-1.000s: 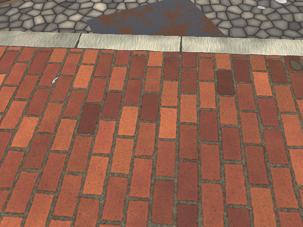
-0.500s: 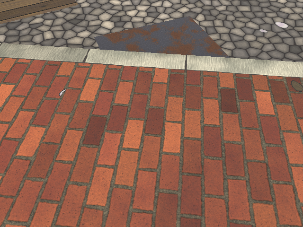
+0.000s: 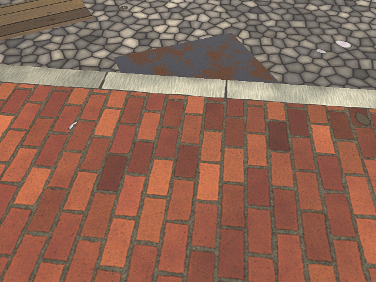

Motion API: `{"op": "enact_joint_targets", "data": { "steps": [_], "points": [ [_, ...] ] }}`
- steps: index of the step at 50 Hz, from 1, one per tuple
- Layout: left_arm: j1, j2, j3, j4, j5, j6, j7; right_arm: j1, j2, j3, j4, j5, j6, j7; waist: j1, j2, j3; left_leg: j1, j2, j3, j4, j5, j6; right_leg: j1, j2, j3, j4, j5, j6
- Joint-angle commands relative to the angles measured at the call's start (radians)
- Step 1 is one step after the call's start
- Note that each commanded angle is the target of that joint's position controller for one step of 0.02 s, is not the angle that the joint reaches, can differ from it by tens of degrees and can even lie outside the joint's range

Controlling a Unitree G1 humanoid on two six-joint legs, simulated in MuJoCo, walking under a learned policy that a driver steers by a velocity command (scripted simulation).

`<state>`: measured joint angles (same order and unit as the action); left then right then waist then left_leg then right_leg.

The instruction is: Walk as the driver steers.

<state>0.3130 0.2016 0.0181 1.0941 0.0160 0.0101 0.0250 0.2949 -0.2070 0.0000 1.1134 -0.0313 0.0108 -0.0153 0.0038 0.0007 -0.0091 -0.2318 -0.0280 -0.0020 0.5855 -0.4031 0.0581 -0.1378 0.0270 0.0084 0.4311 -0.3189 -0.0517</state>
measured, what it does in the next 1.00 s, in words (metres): walks ahead: right foot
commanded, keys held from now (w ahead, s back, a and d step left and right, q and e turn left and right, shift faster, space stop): w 1.00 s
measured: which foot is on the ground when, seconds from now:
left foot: down 0.00-0.58, up 0.60-1.00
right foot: down 0.00-0.12, up 0.14-0.56, down 0.58-1.00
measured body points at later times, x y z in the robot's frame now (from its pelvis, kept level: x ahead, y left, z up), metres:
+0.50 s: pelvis +0.19 +0.03 -0.01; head +0.23 +0.04 +0.44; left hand +0.38 +0.25 -0.14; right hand +0.06 -0.18 -0.15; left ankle +0.02 +0.10 -0.74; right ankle +0.35 -0.07 -0.71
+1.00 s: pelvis +0.48 +0.01 +0.00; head +0.51 +0.01 +0.45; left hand +0.39 +0.24 -0.15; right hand +0.64 -0.21 -0.13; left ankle +0.65 +0.15 -0.70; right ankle +0.37 -0.04 -0.74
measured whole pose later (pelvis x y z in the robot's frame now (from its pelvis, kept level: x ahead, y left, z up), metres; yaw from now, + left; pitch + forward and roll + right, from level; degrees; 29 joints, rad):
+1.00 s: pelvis +0.48 +0.01 +0.00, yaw +0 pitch +0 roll -1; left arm 0.47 0.16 0.02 1.08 0.01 -0.10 0.00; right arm 0.05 -0.19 -0.03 0.92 -0.02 -0.04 0.03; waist 0.06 0.03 0.05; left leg -0.62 0.09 0.05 0.68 -0.01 0.04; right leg 0.07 0.10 -0.08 0.18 -0.26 -0.10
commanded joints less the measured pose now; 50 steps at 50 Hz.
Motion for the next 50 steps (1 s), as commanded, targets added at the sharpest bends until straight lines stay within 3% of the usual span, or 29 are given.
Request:
{"op": "enact_joint_targets", "data": {
  "steps": [1, 4, 5, 6, 7, 8, 9, 10, 11, 13, 16, 20, 23, 26, 27, 28, 29, 30, 31, 32, 33, 34, 36, 38, 40, 45, 50],
  "points": [
    [0.076, 0.159, 0.041, -0.007, 0.008, -0.013, -0.001, -0.076, -0.068, -0.015, -0.09, -0.006, -0.037, 0.015, 0.024, -0.134, 0.164, -0.228, 0.039, 0.023, 0.159, -0.04, 0.011, -0.056, -0.324, 0.417, -0.328, -0.42, -0.181],
    [-0.014, 0.161, 0.05, -0.033, -0.004, -0.028, -0.008, 0.015, -0.043, -0.019, -0.079, 0.008, -0.062, 0.025, -0.05, -0.127, 0.151, -0.014, 0.023, 0.066, -0.031, 0.019, 0.03, -0.177, -0.239, 0.26, -0.257, -0.324, -0.135],
    [-0.042, 0.151, 0.051, -0.044, -0.007, -0.029, -0.01, 0.101, -0.033, -0.022, -0.044, 0.013, -0.066, 0.021, -0.087, -0.103, 0.148, 0.146, -0.015, 0.095, -0.126, 0.081, 0.031, -0.274, -0.191, 0.203, -0.189, -0.319, -0.116],
    [-0.061, 0.128, 0.047, -0.058, -0.002, -0.034, -0.012, 0.187, -0.051, -0.031, -0.013, 0.01, -0.07, 0.013, -0.115, -0.036, 0.144, 0.279, -0.007, 0.051, -0.192, 0.06, 0.031, -0.372, -0.141, 0.148, -0.07, -0.293, -0.096],
    [-0.083, 0.061, 0.029, -0.084, 0.003, -0.045, -0.018, 0.302, -0.117, -0.047, 0.005, -0.004, -0.08, 0.002, -0.153, 0.169, 0.101, 0.388, 0.211, -0.267, -0.365, -0.159, 0.056, -0.482, -0.039, 0.013, 0.239, -0.224, -0.057],
    [-0.098, 0.041, 0.024, -0.125, 0.006, -0.052, -0.026, 0.394, -0.214, -0.07, 0.028, 0.007, -0.075, 0.005, -0.154, 0.313, 0.103, 0.394, 0.398, -0.634, -0.51, -0.403, 0.143, -0.644, 0.041, -0.062, 0.47, -0.258, -0.049],
    [-0.123, 0.109, 0.037, -0.132, 0.029, -0.056, -0.034, 0.307, -0.169, -0.062, 0.011, 0.004, -0.071, 0.003, -0.097, 0.156, 0.18, 0.29, 0.41, -0.631, -0.506, -0.422, 0.168, -0.662, -0.036, 0.008, 0.612, -0.181, -0.063],
    [-0.124, 0.095, 0.036, -0.126, 0.022, -0.064, -0.047, 0.21, -0.135, -0.052, -0.029, 0.006, -0.079, 0.008, -0.052, 0.077, 0.204, 0.229, 0.366, -0.535, -0.499, -0.328, 0.154, -0.652, -0.071, 0.027, 0.642, -0.076, -0.065],
    [-0.1, 0.074, 0.032, -0.111, 0.015, -0.072, -0.056, 0.16, -0.118, -0.048, -0.05, 0.009, -0.09, 0.01, -0.025, 0.056, 0.19, 0.216, 0.316, -0.433, -0.506, -0.178, 0.135, -0.618, -0.093, 0.025, 0.636, 0.003, -0.053],
    [-0.096, 0.079, 0.036, -0.101, 0.023, -0.071, -0.066, 0.156, -0.081, -0.035, -0.052, 0.014, -0.109, 0.006, -0.008, 0.049, 0.147, 0.242, 0.253, -0.281, -0.502, 0.096, 0.112, -0.581, -0.106, -0.007, 0.616, 0.091, -0.024],
    [-0.151, 0.063, 0.035, -0.126, 0.02, -0.056, -0.066, 0.251, -0.061, -0.024, -0.014, 0.017, -0.118, 0.002, -0.016, 0.072, 0.117, 0.3, 0.219, -0.156, -0.448, 0.474, 0.109, -0.614, -0.091, -0.059, 0.605, 0.132, 0.003],
    [-0.341, 0.036, 0.016, -0.209, 0.012, -0.05, -0.064, 0.276, -0.057, -0.014, -0.008, 0.014, -0.115, -0.003, -0.044, 0.086, 0.151, 0.252, 0.189, -0.079, -0.446, 0.655, 0.112, -0.584, -0.061, -0.119, 0.4, 0.194, 0.019],
    [-0.409, 0.033, 0.006, -0.247, 0.002, -0.05, -0.061, 0.287, -0.077, -0.015, 0.0, 0.012, -0.116, -0.008, -0.052, 0.11, 0.16, 0.247, 0.2, -0.054, -0.443, 0.762, 0.112, -0.472, -0.03, -0.153, 0.229, 0.229, -0.008],
    [-0.301, 0.078, 0.023, -0.234, 0.001, -0.058, -0.043, 0.245, -0.107, -0.023, -0.003, 0.013, -0.121, -0.011, 0.017, 0.115, 0.093, 0.3, 0.225, -0.023, -0.297, 1.118, 0.093, -0.288, 0.023, -0.16, 0.165, 0.197, -0.07],
    [-0.184, 0.102, 0.036, -0.199, -0.001, -0.065, -0.035, 0.23, -0.12, -0.027, -0.005, 0.012, -0.118, -0.012, 0.068, 0.112, 0.03, 0.32, 0.224, -0.013, -0.161, 1.206, 0.083, -0.18, 0.045, -0.15, 0.146, 0.179, -0.09],
    [-0.023, 0.12, 0.05, -0.145, 0.0, -0.074, -0.027, 0.205, -0.131, -0.032, -0.012, 0.016, -0.113, -0.011, 0.136, 0.096, -0.05, 0.282, 0.205, 0.005, 0.025, 1.163, 0.069, -0.001, 0.05, -0.144, 0.071, 0.221, -0.11],
    [0.125, 0.174, 0.07, -0.107, 0.02, -0.08, -0.016, 0.204, -0.114, -0.027, -0.028, 0.02, -0.112, -0.005, 0.185, 0.052, -0.135, 0.112, 0.168, 0.02, 0.273, 0.884, 0.062, 0.227, -0.079, -0.007, 0.051, 0.115, -0.144],
    [0.191, 0.265, 0.091, -0.105, 0.043, -0.079, -0.016, 0.288, 0.005, -0.009, -0.054, 0.036, -0.109, 0.007, 0.122, -0.155, -0.239, -0.2, 0.007, 0.064, 0.664, 0.12, 0.029, 0.45, -0.383, 0.462, -0.01, -0.018, -0.25],
    [0.132, 0.251, 0.093, -0.103, 0.008, -0.068, -0.031, 0.291, -0.063, -0.033, -0.046, 0.029, -0.104, 0.012, 0.104, -0.125, -0.257, -0.341, -0.046, -0.057, 0.823, -0.076, 0.043, 0.422, -0.425, 0.738, -0.175, -0.119, -0.314],
    [0.002, 0.193, 0.078, -0.125, -0.01, -0.069, -0.033, 0.193, -0.088, -0.043, -0.079, 0.017, -0.102, 0.011, 0.048, -0.073, -0.075, -0.41, 0.031, -0.065, 0.814, 0.024, 0.053, 0.266, -0.395, 0.58, -0.209, -0.207, -0.276],
    [-0.067, 0.119, 0.061, -0.138, -0.013, -0.079, -0.039, 0.121, -0.084, -0.043, -0.098, 0.01, -0.107, 0.016, 0.035, -0.012, 0.022, -0.389, 0.067, -0.055, 0.756, 0.099, 0.053, 0.112, -0.352, 0.455, -0.252, -0.13, -0.247],
    [-0.089, 0.083, 0.05, -0.134, -0.006, -0.089, -0.038, 0.101, -0.063, -0.044, -0.1, 0.008, -0.103, 0.018, 0.001, 0.006, 0.063, -0.34, 0.096, -0.055, 0.7, 0.131, 0.05, 0.016, -0.306, 0.358, -0.273, -0.022, -0.213],
    [-0.051, 0.044, 0.033, -0.101, -0.001, -0.107, -0.03, 0.128, -0.025, -0.041, -0.094, -0.008, -0.078, 0.029, -0.043, -0.013, 0.066, -0.249, 0.121, -0.05, 0.619, 0.14, 0.028, -0.078, -0.249, 0.223, -0.287, 0.155, -0.179],
    [0.01, 0.067, 0.035, -0.077, -0.001, -0.121, -0.027, 0.102, -0.018, -0.043, -0.109, -0.01, -0.062, 0.035, -0.052, -0.026, 0.071, -0.272, 0.126, -0.024, 0.57, 0.159, 0.012, -0.081, -0.228, 0.158, -0.294, 0.273, -0.179],
    [0.05, 0.092, 0.037, -0.069, -0.003, -0.124, -0.026, 0.009, -0.03, -0.045, -0.145, -0.011, -0.051, 0.039, -0.042, -0.034, 0.094, -0.35, 0.142, 0.0, 0.499, 0.225, -0.005, -0.061, -0.212, 0.116, -0.319, 0.296, -0.173],
    [0.147, 0.084, 0.026, -0.055, -0.007, -0.12, -0.024, -0.222, -0.026, -0.037, -0.226, 0.005, -0.054, 0.046, 0.017, -0.045, 0.119, -0.408, 0.124, 0.06, 0.211, 0.391, -0.034, 0.026, -0.172, 0.04, -0.315, 0.476, -0.132],
    [0.236, 0.093, 0.023, -0.026, 0.003, -0.115, -0.011, -0.356, -0.029, -0.031, -0.275, 0.01, -0.061, 0.045, 0.061, -0.064, 0.12, -0.409, 0.078, 0.094, 0.037, 0.4, -0.009, 0.201, -0.21, 0.03, -0.268, 0.616, -0.134]
  ]
}}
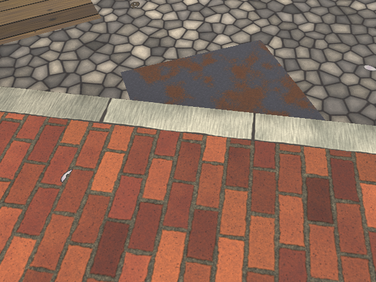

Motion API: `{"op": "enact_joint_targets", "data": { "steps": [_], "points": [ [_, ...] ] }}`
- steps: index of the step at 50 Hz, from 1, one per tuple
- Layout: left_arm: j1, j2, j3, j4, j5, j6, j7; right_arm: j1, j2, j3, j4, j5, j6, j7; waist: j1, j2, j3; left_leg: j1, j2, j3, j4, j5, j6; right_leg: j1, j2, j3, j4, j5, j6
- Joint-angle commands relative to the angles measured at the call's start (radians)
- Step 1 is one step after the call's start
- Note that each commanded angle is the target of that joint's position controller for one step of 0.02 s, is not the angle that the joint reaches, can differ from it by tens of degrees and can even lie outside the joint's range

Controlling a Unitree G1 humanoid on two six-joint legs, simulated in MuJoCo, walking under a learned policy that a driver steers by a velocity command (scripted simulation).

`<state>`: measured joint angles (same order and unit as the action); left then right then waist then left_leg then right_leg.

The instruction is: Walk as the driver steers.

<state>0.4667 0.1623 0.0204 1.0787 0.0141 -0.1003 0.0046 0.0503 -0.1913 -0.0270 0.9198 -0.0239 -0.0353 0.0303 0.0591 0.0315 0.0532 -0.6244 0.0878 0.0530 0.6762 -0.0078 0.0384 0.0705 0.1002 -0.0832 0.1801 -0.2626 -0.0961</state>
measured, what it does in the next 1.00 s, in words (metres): walks ahead: left foot, then right foot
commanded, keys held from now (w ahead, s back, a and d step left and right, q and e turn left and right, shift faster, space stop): w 1.00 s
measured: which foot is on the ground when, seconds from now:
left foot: up 0.00-0.10, down 0.12-0.70, up 0.72-1.00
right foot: down 0.00-0.12, up 0.14-0.66, down 0.68-1.00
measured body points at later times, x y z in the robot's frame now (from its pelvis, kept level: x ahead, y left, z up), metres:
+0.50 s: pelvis +0.28 +0.04 +0.00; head +0.30 +0.04 +0.45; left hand +0.43 +0.27 -0.13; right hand +0.21 -0.20 -0.14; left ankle +0.21 +0.10 -0.74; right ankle +0.43 -0.12 -0.69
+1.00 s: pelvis +0.55 -0.02 +0.01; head +0.57 -0.03 +0.46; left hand +0.51 +0.22 -0.14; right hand +0.66 -0.26 -0.14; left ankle +0.67 +0.14 -0.67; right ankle +0.51 -0.07 -0.74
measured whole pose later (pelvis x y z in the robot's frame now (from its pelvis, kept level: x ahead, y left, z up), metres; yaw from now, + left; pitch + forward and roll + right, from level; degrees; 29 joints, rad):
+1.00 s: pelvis +0.55 -0.02 +0.01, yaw +0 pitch +0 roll -1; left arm 0.43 0.18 0.04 1.05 0.01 -0.09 0.00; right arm 0.16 -0.21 -0.06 0.94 -0.03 -0.03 0.03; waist 0.03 0.04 0.03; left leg -0.63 0.12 0.01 0.91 -0.11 0.03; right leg -0.04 0.09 -0.10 0.23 -0.19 -0.10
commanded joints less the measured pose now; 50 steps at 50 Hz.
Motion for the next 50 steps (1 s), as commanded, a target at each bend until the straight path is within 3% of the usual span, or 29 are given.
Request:
{"op": "enact_joint_targets", "data": {
  "steps": [1, 3, 4, 5, 6, 7, 8, 9, 10, 11, 13, 15, 18, 23, 28, 31, 32, 33, 34, 35, 36, 37, 38, 39, 41, 42, 45, 50],
  "points": [
    [0.086, 0.136, 0.021, -0.007, 0.009, -0.003, 0.012, -0.122, -0.05, -0.005, -0.089, 0.002, -0.019, -0.002, 0.004, -0.096, 0.059, -0.016, -0.043, 0.038, -0.075, -0.022, 0.023, 0.029, -0.297, 0.123, 0.003, 0.6, -0.095],
    [0.06, 0.149, 0.025, -0.007, 0.014, -0.001, 0.018, -0.088, -0.065, -0.012, -0.09, 0.003, -0.028, -0.007, -0.03, -0.103, 0.043, 0.06, -0.073, 0.045, -0.119, -0.102, 0.056, 0.067, -0.314, 0.108, 0.076, 0.776, -0.088],
    [0.043, 0.16, 0.028, -0.009, 0.015, 0.0, 0.02, -0.024, -0.078, -0.02, -0.072, 0.002, -0.033, -0.013, -0.061, -0.113, 0.01, 0.15, -0.104, 0.055, -0.136, -0.147, 0.075, 0.071, -0.315, 0.099, 0.153, 0.913, -0.077],
    [0.03, 0.168, 0.03, -0.01, 0.016, 0.002, 0.019, 0.096, -0.098, -0.032, -0.034, 0.001, -0.04, -0.021, -0.11, -0.112, -0.051, 0.28, -0.135, 0.063, -0.174, -0.159, 0.097, 0.068, -0.303, 0.088, 0.287, 0.988, -0.066],
    [0.009, 0.168, 0.029, -0.017, 0.008, 0.004, 0.017, 0.267, -0.126, -0.048, 0.02, -0.01, -0.05, -0.031, -0.185, -0.091, -0.136, 0.509, -0.114, 0.039, -0.23, -0.103, 0.126, -0.033, -0.271, 0.059, 0.482, 0.891, -0.047],
    [0.018, 0.119, 0.014, -0.055, -0.016, 0.001, 0.009, 0.432, -0.215, -0.074, 0.05, -0.037, -0.055, -0.043, -0.224, 0.014, -0.267, 0.805, 0.118, -0.232, -0.234, -0.192, 0.196, -0.297, -0.205, 0.017, 0.793, 0.539, -0.019],
    [0.125, 0.062, 0.01, -0.056, -0.039, 0.004, 0.001, 0.45, -0.271, -0.09, 0.055, -0.036, -0.045, -0.033, -0.167, 0.189, -0.365, 0.984, 0.358, -0.696, -0.339, -0.174, 0.336, -0.603, -0.018, 0.021, 1.127, -0.269, 0.009],
    [0.028, 0.149, 0.036, -0.061, -0.013, 0.011, 0.006, 0.367, -0.218, -0.081, 0.048, 0.001, -0.036, -0.024, -0.151, 0.027, -0.267, 0.888, 0.294, -0.661, -0.382, -0.255, 0.298, -0.686, -0.076, 0.145, 1.176, -0.209, -0.01],
    [-0.054, 0.137, 0.036, -0.092, -0.007, 0.005, 0.002, 0.264, -0.162, -0.065, 0.032, 0.01, -0.038, -0.021, -0.117, 0.013, -0.123, 0.732, 0.262, -0.508, -0.419, -0.227, 0.263, -0.709, -0.117, 0.142, 1.134, -0.112, -0.011],
    [-0.091, 0.12, 0.036, -0.098, -0.004, 0.003, -0.001, 0.215, -0.111, -0.051, 0.028, 0.006, -0.046, -0.018, -0.089, -0.018, -0.06, 0.622, 0.215, -0.412, -0.457, -0.148, 0.228, -0.678, -0.15, 0.137, 1.078, -0.056, -0.009],
    [-0.07, 0.089, 0.036, -0.092, 0.02, 0.028, -0.012, 0.218, -0.052, -0.032, 0.054, 0.008, -0.058, -0.026, -0.036, 0.008, -0.027, 0.497, 0.142, -0.277, -0.495, -0.044, 0.177, -0.591, -0.181, 0.128, 0.995, -0.021, 0.012],
    [-0.076, 0.069, 0.036, -0.098, 0.025, 0.047, -0.024, 0.275, -0.068, -0.032, 0.081, 0.011, -0.073, -0.031, -0.022, 0.015, -0.026, 0.475, 0.123, -0.225, -0.512, 0.044, 0.176, -0.581, -0.183, 0.106, 0.956, -0.007, 0.032],
    [-0.196, 0.079, 0.037, -0.144, 0.027, 0.062, -0.032, 0.328, -0.106, -0.036, 0.096, 0.013, -0.079, -0.033, -0.03, 0.017, 0.015, 0.475, 0.104, -0.172, -0.554, 0.057, 0.176, -0.676, -0.208, 0.076, 0.868, 0.085, 0.059],
    [-0.406, 0.074, 0.025, -0.218, 0.011, 0.059, -0.035, 0.411, -0.099, -0.027, 0.111, 0.012, -0.075, -0.032, -0.081, 0.027, 0.044, 0.535, 0.071, -0.107, -0.562, 0.167, 0.152, -0.709, -0.196, 0.026, 0.6, 0.236, 0.079],
    [-0.526, 0.084, 0.02, -0.265, 0.008, 0.051, -0.031, 0.489, -0.109, -0.027, 0.14, 0.002, -0.069, -0.042, -0.117, 0.04, 0.057, 0.693, 0.114, -0.098, -0.52, 0.261, 0.158, -0.712, -0.162, 0.003, 0.445, 0.232, 0.044],
    [-0.489, 0.102, 0.029, -0.268, 0.008, 0.037, -0.026, 0.462, -0.127, -0.033, 0.143, -0.004, -0.065, -0.052, -0.077, 0.044, 0.04, 0.749, 0.138, -0.079, -0.421, 0.477, 0.142, -0.618, -0.124, -0.008, 0.378, 0.129, -0.001],
    [-0.414, 0.115, 0.037, -0.245, 0.009, 0.032, -0.02, 0.447, -0.138, -0.036, 0.143, -0.005, -0.064, -0.054, -0.044, 0.051, 0.001, 0.749, 0.133, -0.067, -0.333, 0.608, 0.129, -0.516, -0.092, -0.019, 0.359, 0.094, -0.02],
    [-0.272, 0.129, 0.049, -0.197, 0.012, 0.024, -0.012, 0.429, -0.143, -0.038, 0.141, -0.002, -0.059, -0.052, 0.018, 0.033, -0.069, 0.727, 0.106, -0.043, -0.172, 0.661, 0.113, -0.354, -0.059, -0.036, 0.297, 0.118, -0.042],
    [-0.098, 0.172, 0.067, -0.143, 0.029, 0.013, -0.002, 0.42, -0.13, -0.033, 0.129, 0.005, -0.059, -0.05, 0.08, 0.004, -0.168, 0.58, 0.066, -0.017, 0.043, 0.498, 0.095, -0.101, -0.123, 0.033, 0.284, 0.134, -0.076],
    [0.039, 0.276, 0.094, -0.128, 0.054, 0.009, 0.006, 0.472, -0.053, -0.014, 0.091, 0.039, -0.059, -0.04, 0.085, -0.165, -0.309, 0.274, -0.05, 0.045, 0.406, 0.034, 0.053, 0.188, -0.411, 0.422, 0.246, 0.022, -0.166],
    [0.01, 0.291, 0.1, -0.126, 0.025, 0.027, -0.007, 0.518, -0.077, -0.03, 0.101, 0.038, -0.059, -0.035, 0.049, -0.245, -0.369, 0.08, -0.174, -0.046, 0.633, -0.512, 0.049, 0.241, -0.527, 0.775, 0.1, 0.018, -0.248],
    [-0.113, 0.244, 0.089, -0.144, 0.0, 0.034, -0.012, 0.434, -0.115, -0.042, 0.086, 0.018, -0.052, -0.037, 0.002, -0.125, -0.211, 0.002, -0.094, -0.108, 0.672, -0.431, 0.06, 0.105, -0.484, 0.638, 0.086, -0.055, -0.218],
    [-0.191, 0.171, 0.069, -0.158, -0.004, 0.028, -0.015, 0.355, -0.1, -0.038, 0.065, 0.01, -0.057, -0.031, -0.012, -0.065, -0.093, -0.003, -0.057, -0.104, 0.626, -0.352, 0.059, -0.045, -0.444, 0.509, 0.048, -0.029, -0.191],
    [-0.226, 0.129, 0.057, -0.155, 0.001, 0.021, -0.015, 0.331, -0.077, -0.037, 0.062, 0.008, -0.055, -0.028, -0.045, -0.049, -0.033, 0.035, -0.023, -0.1, 0.556, -0.303, 0.058, -0.149, -0.391, 0.412, 0.011, 0.027, -0.148],
    [-0.204, 0.086, 0.041, -0.126, 0.0, 0.007, -0.008, 0.358, -0.048, -0.035, 0.071, -0.014, -0.03, -0.018, -0.088, -0.08, -0.015, 0.121, 0.002, -0.092, 0.479, -0.269, 0.038, -0.246, -0.325, 0.288, -0.018, 0.149, -0.106],
    [-0.168, 0.093, 0.041, -0.111, 0.001, -0.001, -0.006, 0.361, -0.043, -0.036, 0.07, -0.017, -0.02, -0.013, -0.092, -0.085, -0.021, 0.128, -0.001, -0.079, 0.467, -0.259, 0.03, -0.251, -0.318, 0.265, -0.02, 0.219, -0.109],
    [-0.104, 0.134, 0.047, -0.09, -0.002, -0.01, -0.004, 0.268, -0.049, -0.038, 0.035, -0.016, -0.003, -0.006, -0.092, -0.079, 0.004, 0.041, 0.018, -0.054, 0.39, -0.182, 0.004, -0.233, -0.299, 0.205, -0.051, 0.278, -0.115],
    [-0.012, 0.124, 0.037, -0.072, -0.005, -0.005, -0.002, 0.055, -0.045, -0.028, -0.038, -0.006, -0.001, 0.0, -0.044, -0.084, 0.043, -0.037, 0.019, -0.012, 0.145, -0.033, -0.025, -0.163, -0.269, 0.146, -0.062, 0.383, -0.096]
  ]
}}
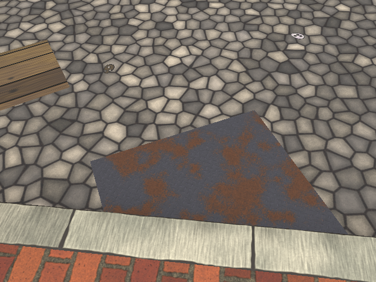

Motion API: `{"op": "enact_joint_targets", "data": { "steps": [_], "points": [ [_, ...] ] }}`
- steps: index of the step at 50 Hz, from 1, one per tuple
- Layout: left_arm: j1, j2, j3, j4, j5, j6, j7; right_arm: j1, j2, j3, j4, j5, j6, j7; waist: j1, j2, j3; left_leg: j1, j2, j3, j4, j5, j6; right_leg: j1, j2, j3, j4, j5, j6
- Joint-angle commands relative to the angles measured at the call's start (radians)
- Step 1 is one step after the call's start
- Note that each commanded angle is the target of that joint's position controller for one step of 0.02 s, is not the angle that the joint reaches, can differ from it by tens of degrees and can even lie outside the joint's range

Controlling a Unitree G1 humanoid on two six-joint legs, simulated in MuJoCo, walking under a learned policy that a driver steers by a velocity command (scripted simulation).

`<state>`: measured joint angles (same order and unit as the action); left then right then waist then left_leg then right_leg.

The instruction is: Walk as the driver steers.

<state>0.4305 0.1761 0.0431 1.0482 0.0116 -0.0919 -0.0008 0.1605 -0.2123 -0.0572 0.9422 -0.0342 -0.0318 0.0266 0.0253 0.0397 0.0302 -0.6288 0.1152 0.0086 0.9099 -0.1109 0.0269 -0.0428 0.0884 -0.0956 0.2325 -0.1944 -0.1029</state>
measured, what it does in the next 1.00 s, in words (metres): walks ahead, turning right: left foot, then right foot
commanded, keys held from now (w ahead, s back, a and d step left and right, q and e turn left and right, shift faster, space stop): w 0.10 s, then w+e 0.56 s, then e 0.34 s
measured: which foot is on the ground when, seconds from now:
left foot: up 0.00-0.22, down 0.24-0.78, up 0.80-1.00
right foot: down 0.00-0.26, up 0.28-0.76, down 0.78-1.00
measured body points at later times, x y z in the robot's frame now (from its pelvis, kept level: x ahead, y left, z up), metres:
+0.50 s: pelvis +0.27 +0.05 +0.00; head +0.28 +0.05 +0.45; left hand +0.38 +0.29 -0.14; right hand +0.24 -0.21 -0.14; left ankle +0.26 +0.12 -0.75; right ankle +0.29 -0.11 -0.66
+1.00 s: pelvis +0.45 -0.05 -0.01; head +0.49 -0.08 +0.44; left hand +0.65 +0.16 -0.13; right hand +0.45 -0.33 -0.14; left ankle +0.54 +0.10 -0.66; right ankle +0.49 -0.10 -0.75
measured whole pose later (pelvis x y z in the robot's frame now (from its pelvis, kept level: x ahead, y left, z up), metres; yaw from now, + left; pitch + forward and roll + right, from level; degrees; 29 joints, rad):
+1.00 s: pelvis +0.45 -0.05 -0.01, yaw -27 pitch +0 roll +1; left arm 0.22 0.25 0.07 0.83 0.00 -0.01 0.00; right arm 0.15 -0.24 -0.06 0.79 -0.03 0.01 -0.03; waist 0.01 0.02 0.11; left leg -0.57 0.09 -0.02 1.14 -0.37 -0.06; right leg -0.31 0.12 -0.01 0.42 -0.12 -0.14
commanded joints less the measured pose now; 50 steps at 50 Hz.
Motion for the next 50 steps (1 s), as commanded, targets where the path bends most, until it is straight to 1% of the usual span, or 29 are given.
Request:
{"op": "enact_joint_targets", "data": {
  "steps": [1, 6, 8, 10, 11, 12, 13, 14, 15, 16, 18, 20, 24, 28, 32, 34, 36, 37, 38, 39, 40, 41, 42, 43, 44, 45, 46, 48, 50],
  "points": [
    [0.043, 0.112, 0.013, -0.036, -0.002, -0.014, 0.005, -0.087, -0.018, 0.007, -0.072, 0.008, -0.006, 0.004, 0.0, -0.096, 0.067, -0.024, -0.017, 0.043, -0.136, 0.089, -0.012, -0.032, -0.256, 0.148, -0.111, 0.344, -0.085],
    [0.128, 0.115, 0.011, -0.003, 0.01, -0.007, 0.017, -0.215, -0.025, 0.014, -0.123, 0.01, -0.014, -0.003, 0.041, -0.102, 0.085, -0.021, -0.057, 0.072, -0.277, 0.074, 0.018, 0.109, -0.292, 0.151, -0.057, 0.473, -0.099],
    [0.119, 0.131, 0.014, -0.001, 0.015, -0.001, 0.024, -0.215, -0.038, 0.01, -0.138, 0.01, -0.023, -0.006, 0.023, -0.105, 0.082, 0.001, -0.073, 0.062, -0.314, 0.007, 0.038, 0.16, -0.315, 0.174, 0.0, 0.576, -0.103],
    [0.068, 0.154, 0.019, -0.012, 0.017, 0.001, 0.027, -0.099, -0.06, -0.001, -0.11, 0.013, -0.039, -0.016, -0.038, -0.115, 0.03, 0.178, -0.123, 0.073, -0.373, -0.067, 0.065, 0.147, -0.303, 0.169, 0.128, 0.783, -0.081],
    [0.044, 0.159, 0.02, -0.017, 0.012, 0.003, 0.023, 0.045, -0.079, -0.013, -0.064, 0.011, -0.05, -0.024, -0.101, -0.093, -0.043, 0.363, -0.148, 0.085, -0.442, -0.027, 0.084, 0.108, -0.269, 0.15, 0.282, 0.81, -0.063],
    [0.031, 0.142, 0.014, -0.034, -0.002, 0.001, 0.018, 0.215, -0.132, -0.032, -0.021, -0.01, -0.064, -0.036, -0.165, -0.056, -0.15, 0.638, -0.049, -0.011, -0.46, 0.003, 0.118, -0.06, -0.224, 0.127, 0.502, 0.616, -0.042],
    [0.09, 0.053, -0.006, -0.073, -0.037, 0.001, 0.011, 0.33, -0.241, -0.057, -0.023, -0.036, -0.067, -0.043, -0.157, 0.111, -0.31, 0.924, 0.252, -0.388, -0.506, -0.095, 0.188, -0.353, -0.097, 0.058, 0.844, 0.098, 0.001],
    [0.144, 0.095, 0.014, -0.062, -0.032, 0.012, 0.016, 0.284, -0.245, -0.062, -0.028, -0.008, -0.047, -0.031, -0.121, 0.16, -0.354, 0.92, 0.352, -0.646, -0.617, -0.117, 0.25, -0.498, -0.023, 0.113, 1.036, -0.314, 0.0],
    [0.07, 0.134, 0.029, -0.069, -0.011, 0.023, 0.019, 0.177, -0.17, -0.044, -0.05, 0.008, -0.038, -0.026, -0.083, 0.042, -0.196, 0.781, 0.309, -0.517, -0.636, -0.216, 0.223, -0.555, -0.094, 0.155, 1.086, -0.246, -0.006],
    [-0.002, 0.109, 0.027, -0.087, -0.005, 0.023, 0.013, 0.097, -0.1, -0.025, -0.064, 0.011, -0.042, -0.024, -0.07, -0.005, -0.069, 0.63, 0.263, -0.378, -0.687, -0.217, 0.193, -0.564, -0.131, 0.153, 1.05, -0.174, -0.003],
    [-0.021, 0.08, 0.032, -0.097, 0.013, 0.042, 0.0, 0.07, -0.048, -0.01, -0.051, 0.011, -0.055, -0.034, -0.022, 0.028, 0.019, 0.476, 0.18, -0.194, -0.742, -0.124, 0.125, -0.511, -0.177, 0.148, 0.964, -0.109, 0.006],
    [-0.012, 0.056, 0.033, -0.102, 0.019, 0.068, -0.014, 0.113, -0.045, -0.009, -0.033, 0.013, -0.073, -0.041, -0.003, 0.032, 0.015, 0.447, 0.158, -0.101, -0.756, -0.025, 0.112, -0.493, -0.181, 0.135, 0.955, -0.074, 0.017],
    [-0.14, 0.055, 0.034, -0.165, 0.016, 0.092, -0.029, 0.181, -0.072, -0.016, -0.014, 0.016, -0.089, -0.041, -0.002, 0.026, 0.041, 0.484, 0.143, 0.031, -0.77, 0.107, 0.11, -0.625, -0.198, 0.119, 0.886, 0.057, 0.035],
    [-0.289, 0.047, 0.021, -0.231, 0.017, 0.089, -0.043, 0.221, -0.075, -0.012, -0.005, 0.019, -0.088, -0.044, -0.022, 0.028, 0.069, 0.506, 0.118, 0.139, -0.758, 0.217, 0.1, -0.628, -0.184, 0.064, 0.646, 0.197, 0.04],
    [-0.403, 0.051, 0.009, -0.287, 0.021, 0.088, -0.054, 0.286, -0.11, -0.019, 0.01, 0.017, -0.08, -0.05, -0.057, 0.028, 0.082, 0.61, 0.153, 0.195, -0.735, 0.312, 0.098, -0.595, -0.163, -0.013, 0.481, 0.192, 0.007],
    [-0.421, 0.067, 0.014, -0.306, 0.027, 0.082, -0.058, 0.287, -0.12, -0.021, 0.012, 0.02, -0.067, -0.057, -0.052, 0.017, 0.091, 0.672, 0.163, 0.232, -0.672, 0.509, 0.091, -0.567, -0.136, -0.037, 0.412, 0.136, -0.016],
    [-0.362, 0.08, 0.023, -0.295, 0.032, 0.075, -0.051, 0.27, -0.159, -0.029, 0.011, 0.021, -0.051, -0.069, -0.025, 0.056, 0.041, 0.72, 0.156, 0.26, -0.514, 0.863, 0.07, -0.464, -0.06, -0.083, 0.384, 0.035, -0.043],
    [-0.273, 0.093, 0.03, -0.273, 0.032, 0.069, -0.047, 0.262, -0.175, -0.034, 0.009, 0.02, -0.039, -0.073, 0.009, 0.073, -0.013, 0.728, 0.153, 0.264, -0.379, 0.938, 0.063, -0.377, -0.025, -0.083, 0.359, 0.013, -0.062],
    [-0.154, 0.117, 0.044, -0.237, 0.035, 0.057, -0.037, 0.254, -0.177, -0.035, 0.002, 0.024, -0.03, -0.073, 0.056, 0.061, -0.091, 0.692, 0.145, 0.264, -0.186, 0.856, 0.045, -0.233, 0.0, -0.06, 0.29, 0.063, -0.085],
    [-0.038, 0.176, 0.065, -0.209, 0.047, 0.043, -0.022, 0.232, -0.171, -0.033, -0.019, 0.037, -0.029, -0.067, 0.124, -0.002, -0.175, 0.528, 0.108, 0.275, 0.096, 0.55, 0.004, -0.014, -0.071, 0.047, 0.212, 0.232, -0.129],
    [-0.082, 0.311, 0.093, -0.23, 0.041, 0.044, -0.012, 0.311, -0.037, -0.009, -0.084, 0.044, -0.025, -0.053, 0.016, -0.223, -0.29, 0.109, -0.064, 0.248, 0.467, -0.511, -0.051, 0.342, -0.418, 0.471, 0.323, 0.792, -0.268],
    [0.001, 0.333, 0.102, -0.25, -0.005, 0.062, -0.006, 0.259, -0.118, -0.023, -0.111, 0.037, -0.019, -0.052, 0.083, -0.12, -0.423, 0.016, -0.124, 0.034, 0.608, -0.528, -0.069, 0.385, -0.485, 0.667, 0.249, 0.892, -0.368],
    [-0.061, 0.303, 0.094, -0.251, -0.011, 0.074, 0.006, 0.176, -0.108, -0.018, -0.134, 0.045, -0.023, -0.054, 0.066, -0.082, -0.295, -0.052, -0.068, -0.019, 0.585, -0.405, -0.063, 0.283, -0.46, 0.532, 0.205, 0.891, -0.337],
    [-0.137, 0.238, 0.076, -0.258, -0.022, 0.076, 0.009, 0.151, -0.105, -0.014, -0.133, 0.04, -0.027, -0.058, 0.034, -0.047, -0.154, -0.034, -0.038, -0.017, 0.481, -0.33, -0.063, 0.114, -0.407, 0.438, 0.161, 0.846, -0.287],
    [-0.189, 0.194, 0.063, -0.264, -0.025, 0.077, 0.011, 0.15, -0.114, -0.019, -0.126, 0.021, -0.018, -0.061, -0.007, -0.021, -0.083, 0.01, -0.019, -0.022, 0.401, -0.298, -0.067, -0.002, -0.345, 0.379, 0.132, 0.8, -0.233],
    [-0.215, 0.169, 0.054, -0.27, -0.029, 0.077, 0.014, 0.172, -0.115, -0.021, -0.129, -0.001, 0.002, -0.06, -0.039, -0.035, -0.074, 0.073, -0.011, -0.027, 0.346, -0.285, -0.075, -0.084, -0.301, 0.338, 0.115, 0.776, -0.208],
    [-0.221, 0.166, 0.049, -0.276, -0.022, 0.073, 0.012, 0.192, -0.11, -0.023, -0.128, -0.007, 0.025, -0.059, -0.055, -0.038, -0.089, 0.119, -0.017, -0.028, 0.31, -0.279, -0.082, -0.126, -0.283, 0.318, 0.109, 0.772, -0.19],
    [-0.208, 0.204, 0.056, -0.281, -0.009, 0.061, 0.004, 0.195, -0.094, -0.02, -0.143, 0.0, 0.052, -0.056, -0.07, -0.044, -0.121, 0.143, -0.035, -0.021, 0.254, -0.255, -0.09, -0.151, -0.254, 0.306, 0.112, 0.809, -0.175],
    [-0.191, 0.23, 0.061, -0.292, -0.006, 0.063, 0.004, 0.136, -0.101, -0.018, -0.173, -0.003, 0.064, -0.048, -0.056, -0.062, -0.133, 0.108, -0.042, -0.018, 0.213, -0.216, -0.089, -0.148, -0.236, 0.318, 0.107, 0.762, -0.152]
  ]
}}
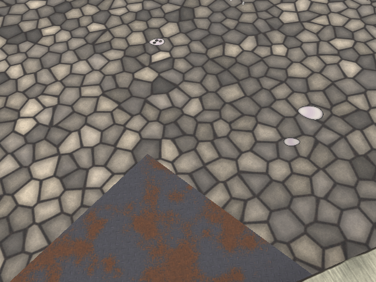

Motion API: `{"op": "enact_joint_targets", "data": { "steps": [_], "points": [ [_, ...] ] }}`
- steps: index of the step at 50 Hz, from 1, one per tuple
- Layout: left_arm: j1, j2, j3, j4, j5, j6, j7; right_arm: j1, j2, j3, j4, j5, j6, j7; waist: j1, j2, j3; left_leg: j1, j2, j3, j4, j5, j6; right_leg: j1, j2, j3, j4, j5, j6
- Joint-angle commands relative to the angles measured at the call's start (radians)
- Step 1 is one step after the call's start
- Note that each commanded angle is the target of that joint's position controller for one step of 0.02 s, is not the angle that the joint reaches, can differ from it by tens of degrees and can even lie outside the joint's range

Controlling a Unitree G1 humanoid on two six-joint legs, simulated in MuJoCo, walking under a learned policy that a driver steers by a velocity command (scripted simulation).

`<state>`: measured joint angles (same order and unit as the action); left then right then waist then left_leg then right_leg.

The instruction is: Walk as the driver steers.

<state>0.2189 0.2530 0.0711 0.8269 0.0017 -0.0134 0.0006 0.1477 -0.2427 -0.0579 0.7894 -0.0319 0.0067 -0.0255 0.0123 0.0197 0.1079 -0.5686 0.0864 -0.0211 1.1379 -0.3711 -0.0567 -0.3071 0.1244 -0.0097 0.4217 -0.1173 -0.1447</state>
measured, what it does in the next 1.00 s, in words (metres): walks ahead, turning right: left foot, then right foot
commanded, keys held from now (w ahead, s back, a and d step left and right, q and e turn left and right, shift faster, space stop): e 0.04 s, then w+e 0.64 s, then q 0.32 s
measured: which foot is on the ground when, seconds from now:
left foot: up 0.00-0.40, down 0.42-0.86, up 0.88-1.00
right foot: down 0.00-0.42, up 0.44-0.84, down 0.86-1.00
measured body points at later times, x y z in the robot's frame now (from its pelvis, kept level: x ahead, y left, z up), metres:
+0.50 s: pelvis +0.12 +0.05 +0.00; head +0.12 +0.06 +0.45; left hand +0.29 +0.29 -0.11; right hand +0.18 -0.25 -0.09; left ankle +0.12 +0.15 -0.74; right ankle +0.07 -0.04 -0.70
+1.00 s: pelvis +0.29 -0.05 +0.00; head +0.33 -0.08 +0.44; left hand +0.50 +0.11 -0.13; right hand +0.21 -0.30 -0.14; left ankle +0.27 +0.09 -0.67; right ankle +0.29 -0.14 -0.74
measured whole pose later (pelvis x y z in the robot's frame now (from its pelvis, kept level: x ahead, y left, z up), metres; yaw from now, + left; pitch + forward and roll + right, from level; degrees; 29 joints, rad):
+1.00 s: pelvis +0.29 -0.05 +0.00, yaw -23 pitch +0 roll -1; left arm 0.15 0.19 0.00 0.80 0.03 -0.04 0.01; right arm 0.33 -0.24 -0.02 0.85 -0.01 -0.02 0.01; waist -0.03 0.04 0.12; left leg -0.38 0.04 -0.01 1.07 -0.45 0.01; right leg -0.29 0.06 -0.09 0.46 -0.18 -0.07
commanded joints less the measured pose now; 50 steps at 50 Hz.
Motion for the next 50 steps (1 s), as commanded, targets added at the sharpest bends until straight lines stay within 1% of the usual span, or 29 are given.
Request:
{"op": "enact_joint_targets", "data": {
  "steps": [1, 4, 6, 8, 14, 16, 18, 20, 21, 22, 23, 24, 25, 26, 27, 30, 34, 37, 39, 41, 42, 43, 44, 45, 46, 47, 48, 49, 50],
  "points": [
    [0.033, 0.158, 0.035, -0.075, 0.002, -0.009, 0.004, 0.123, -0.077, -0.018, -0.034, -0.005, 0.031, 0.006, -0.034, -0.057, -0.213, 0.025, -0.014, 0.005, -0.033, 0.066, -0.006, 0.125, -0.264, 0.243, -0.086, 0.636, -0.094],
    [0.064, 0.168, 0.039, -0.09, 0.0, 0.009, 0.007, 0.056, -0.091, -0.014, -0.07, -0.008, 0.044, 0.01, -0.007, -0.081, -0.221, -0.004, -0.019, -0.007, -0.063, 0.118, -0.017, 0.124, -0.244, 0.308, -0.138, 0.308, -0.073],
    [0.08, 0.166, 0.04, -0.101, 0.004, 0.015, 0.002, 0.012, -0.113, -0.017, -0.083, -0.009, 0.046, 0.013, 0.015, -0.091, -0.195, -0.049, -0.02, -0.028, -0.112, 0.131, -0.015, 0.145, -0.24, 0.394, -0.2, -0.087, -0.091],
    [0.103, 0.167, 0.043, -0.105, 0.007, 0.016, 0.001, -0.039, -0.122, -0.016, -0.1, -0.012, 0.037, 0.016, 0.034, -0.113, -0.141, -0.096, -0.028, -0.041, -0.183, 0.134, -0.009, 0.175, -0.249, 0.468, -0.239, -0.276, -0.104],
    [0.14, 0.181, 0.05, -0.13, 0.025, 0.001, -0.004, -0.079, -0.115, -0.001, -0.122, -0.005, -0.015, 0.028, 0.053, -0.109, -0.133, -0.005, -0.08, -0.021, -0.294, 0.078, 0.02, 0.194, -0.24, 0.516, -0.193, -0.21, -0.136],
    [0.149, 0.186, 0.053, -0.131, 0.021, 0.003, -0.013, -0.091, -0.112, 0.007, -0.145, 0.002, -0.025, 0.027, 0.053, -0.12, -0.113, 0.047, -0.098, -0.036, -0.412, -0.027, 0.04, 0.178, -0.238, 0.551, -0.163, -0.219, -0.14],
    [0.105, 0.193, 0.054, -0.151, 0.025, 0.003, -0.02, -0.027, -0.114, 0.009, -0.148, 0.014, -0.037, 0.021, 0.007, -0.126, -0.113, 0.194, -0.122, -0.04, -0.51, -0.075, 0.06, 0.076, -0.221, 0.575, -0.128, -0.16, -0.125],
    [-0.011, 0.179, 0.049, -0.18, 0.014, 0.002, -0.016, 0.126, -0.098, 0.006, -0.107, 0.022, -0.053, 0.005, -0.1, -0.076, -0.117, 0.505, -0.156, 0.023, -0.676, 0.16, 0.057, -0.11, -0.136, 0.527, -0.045, -0.12, -0.059],
    [0.012, 0.133, 0.034, -0.179, 0.0, 0.0, -0.009, 0.203, -0.15, -0.004, -0.097, 0.015, -0.062, -0.012, -0.125, 0.015, -0.123, 0.676, -0.029, -0.114, -0.851, 0.039, 0.089, -0.26, -0.087, 0.465, 0.094, -0.292, -0.004],
    [0.076, 0.018, 0.002, -0.18, -0.008, -0.011, -0.008, 0.231, -0.218, -0.011, -0.123, -0.004, -0.064, -0.024, -0.092, 0.219, -0.18, 0.785, 0.247, -0.407, -0.935, -0.158, 0.126, -0.339, 0.025, 0.256, 0.419, -0.449, 0.064],
    [0.043, 0.13, 0.023, -0.204, 0.018, -0.017, -0.003, 0.194, -0.284, -0.034, -0.122, -0.006, -0.061, -0.02, -0.069, 0.168, -0.064, 0.672, 0.324, -0.64, -0.976, -0.198, 0.223, -0.524, 0.033, 0.162, 0.523, -0.425, 0.064],
    [0.003, 0.176, 0.033, -0.201, 0.036, -0.015, -0.007, 0.185, -0.227, -0.03, -0.114, 0.0, -0.063, -0.009, -0.044, 0.072, -0.007, 0.611, 0.316, -0.579, -0.962, -0.187, 0.269, -0.541, -0.069, 0.165, 0.595, -0.341, 0.07],
    [0.014, 0.178, 0.035, -0.177, 0.035, -0.011, -0.021, 0.151, -0.167, -0.015, -0.123, 0.01, -0.069, 0.004, -0.027, 0.022, 0.01, 0.57, 0.256, -0.468, -0.971, -0.092, 0.258, -0.501, -0.088, 0.178, 0.608, -0.254, 0.083],
    [0.028, 0.165, 0.033, -0.16, 0.029, -0.001, -0.034, 0.135, -0.147, -0.008, -0.126, 0.011, -0.074, 0.012, -0.014, 0.042, 0.007, 0.561, 0.202, -0.347, -0.983, 0.05, 0.233, -0.478, -0.102, 0.166, 0.621, -0.2, 0.1],
    [0.03, 0.16, 0.032, -0.156, 0.032, 0.01, -0.048, 0.138, -0.146, -0.006, -0.121, 0.016, -0.079, 0.012, -0.016, 0.076, 0.0, 0.561, 0.161, -0.249, -0.985, 0.196, 0.213, -0.468, -0.115, 0.139, 0.642, -0.154, 0.112],
    [-0.025, 0.127, 0.018, -0.179, 0.036, 0.018, -0.065, 0.214, -0.152, -0.005, -0.083, 0.023, -0.09, 0.026, -0.031, 0.07, -0.062, 0.6, 0.119, -0.064, -0.926, 0.684, 0.184, -0.456, -0.121, 0.087, 0.658, -0.065, 0.127],
    [-0.136, 0.086, -0.005, -0.207, 0.031, 0.024, -0.076, 0.262, -0.155, -0.004, -0.043, 0.019, -0.079, 0.027, -0.063, 0.084, -0.047, 0.604, 0.101, 0.044, -0.927, 0.757, 0.172, -0.464, -0.136, 0.027, 0.54, 0.027, 0.121],
    [-0.207, 0.029, -0.034, -0.223, 0.045, 0.021, -0.071, 0.301, -0.147, 0.006, 0.0, 0.018, -0.072, 0.027, -0.079, 0.078, -0.016, 0.565, 0.09, 0.08, -0.898, 0.911, 0.18, -0.35, -0.11, -0.034, 0.36, 0.035, 0.11],
    [-0.157, 0.054, -0.031, -0.201, 0.053, 0.016, -0.058, 0.289, -0.16, 0.008, 0.018, 0.014, -0.075, 0.025, -0.037, 0.097, -0.056, 0.613, 0.118, 0.075, -0.829, 1.052, 0.19, -0.289, -0.119, -0.022, 0.35, 0.06, 0.072],
    [-0.107, 0.06, -0.034, -0.169, 0.059, 0.006, -0.034, 0.262, -0.167, 0.013, 0.025, 0.021, -0.076, 0.029, 0.001, 0.107, -0.102, 0.575, 0.094, 0.071, -0.715, 1.225, 0.182, -0.09, -0.064, -0.084, 0.279, -0.005, 0.036],
    [-0.018, 0.076, -0.03, -0.133, 0.058, -0.003, -0.025, 0.264, -0.176, 0.014, 0.034, 0.024, -0.075, 0.032, 0.038, 0.116, -0.139, 0.543, 0.083, 0.05, -0.594, 1.219, 0.178, 0.049, -0.043, -0.072, 0.208, 0.006, 0.018],
    [0.122, 0.102, -0.02, -0.072, 0.063, -0.018, -0.014, 0.226, -0.188, 0.012, 0.026, 0.034, -0.076, 0.033, 0.111, 0.091, -0.186, 0.422, 0.053, 0.064, -0.402, 1.11, 0.16, 0.271, -0.045, -0.08, 0.121, 0.216, -0.004],
    [0.263, 0.118, -0.016, -0.018, 0.075, -0.036, 0.002, 0.143, -0.211, -0.001, 0.01, 0.037, -0.081, 0.031, 0.194, 0.114, -0.218, 0.296, 0.023, 0.026, -0.137, 0.776, 0.124, 0.427, -0.162, 0.09, -0.027, 0.393, -0.022],
    [0.254, 0.183, -0.003, 0.001, 0.076, -0.041, 0.005, 0.374, -0.023, 0.044, 0.014, 0.062, -0.066, 0.039, 0.056, -0.248, -0.373, -0.089, -0.08, 0.04, 0.207, -0.263, 0.059, 0.834, -0.484, 0.355, 0.05, 0.769, -0.112],
    [0.203, 0.144, -0.004, -0.039, 0.022, -0.03, 0.004, 0.324, -0.104, 0.035, 0.02, 0.06, -0.056, 0.015, 0.103, -0.109, -0.39, -0.16, -0.071, -0.044, 0.136, -0.228, 0.077, 0.742, -0.485, 0.358, 0.041, 0.673, -0.127],
    [0.112, 0.111, -0.018, -0.046, 0.014, -0.03, 0.008, 0.226, -0.14, 0.021, -0.002, 0.048, -0.054, 0.013, 0.074, -0.089, -0.26, -0.144, -0.025, -0.051, 0.032, -0.173, 0.079, 0.582, -0.435, 0.287, -0.04, 0.457, -0.087],
    [0.024, 0.08, -0.028, -0.058, 0.023, -0.028, 0.013, 0.179, -0.15, 0.012, -0.016, 0.03, -0.047, 0.02, 0.042, -0.059, -0.184, -0.077, -0.011, -0.017, -0.042, -0.144, 0.069, 0.423, -0.404, 0.251, -0.099, 0.323, -0.062],
    [-0.013, 0.088, -0.03, -0.065, 0.027, -0.038, 0.02, 0.157, -0.162, -0.004, -0.017, 0.008, -0.033, 0.032, 0.027, -0.066, -0.126, -0.024, -0.017, -0.004, -0.081, -0.049, 0.068, 0.302, -0.372, 0.185, -0.155, 0.22, -0.047],
    [-0.032, 0.105, -0.025, -0.06, 0.024, -0.049, 0.031, 0.181, -0.133, -0.005, -0.019, -0.016, -0.009, 0.044, -0.003, -0.105, -0.11, 0.065, -0.036, 0.036, -0.054, 0.024, 0.061, 0.172, -0.356, 0.14, -0.189, 0.208, -0.059]
  ]
}}
Keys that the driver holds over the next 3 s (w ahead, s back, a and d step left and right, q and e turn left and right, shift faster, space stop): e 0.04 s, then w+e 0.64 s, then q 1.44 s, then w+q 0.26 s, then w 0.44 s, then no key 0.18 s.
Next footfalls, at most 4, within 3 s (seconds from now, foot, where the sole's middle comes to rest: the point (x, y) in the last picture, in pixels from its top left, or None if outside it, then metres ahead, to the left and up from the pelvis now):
0.42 left None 0.16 0.13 -0.77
0.86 right None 0.33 -0.16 -0.77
1.32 left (221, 252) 0.56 -0.05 -0.89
1.88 right None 0.41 -0.30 -0.77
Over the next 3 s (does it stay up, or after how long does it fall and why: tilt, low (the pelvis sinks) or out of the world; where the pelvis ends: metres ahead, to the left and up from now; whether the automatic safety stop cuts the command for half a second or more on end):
stays up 0.75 -0.06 -0.14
